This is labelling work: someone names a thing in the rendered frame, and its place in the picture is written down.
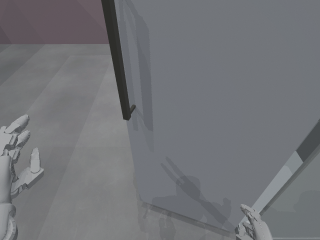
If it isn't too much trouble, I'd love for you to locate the robot right hand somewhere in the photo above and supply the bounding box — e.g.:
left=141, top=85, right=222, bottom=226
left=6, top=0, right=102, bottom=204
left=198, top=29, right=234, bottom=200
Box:
left=236, top=204, right=273, bottom=240

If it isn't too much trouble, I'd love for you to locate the robot left hand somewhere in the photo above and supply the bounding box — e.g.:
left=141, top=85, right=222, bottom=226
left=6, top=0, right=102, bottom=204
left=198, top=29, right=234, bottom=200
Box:
left=0, top=114, right=44, bottom=204

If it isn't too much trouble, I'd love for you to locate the fridge door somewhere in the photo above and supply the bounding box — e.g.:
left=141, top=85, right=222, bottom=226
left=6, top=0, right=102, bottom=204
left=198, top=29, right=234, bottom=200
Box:
left=114, top=0, right=320, bottom=232

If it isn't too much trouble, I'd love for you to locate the robot left forearm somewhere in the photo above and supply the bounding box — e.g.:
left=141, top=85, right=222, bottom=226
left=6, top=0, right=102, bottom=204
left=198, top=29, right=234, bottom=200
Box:
left=0, top=202, right=18, bottom=240

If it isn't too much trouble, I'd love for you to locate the handle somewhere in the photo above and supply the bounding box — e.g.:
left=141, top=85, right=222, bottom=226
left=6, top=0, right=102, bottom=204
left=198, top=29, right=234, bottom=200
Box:
left=101, top=0, right=136, bottom=121

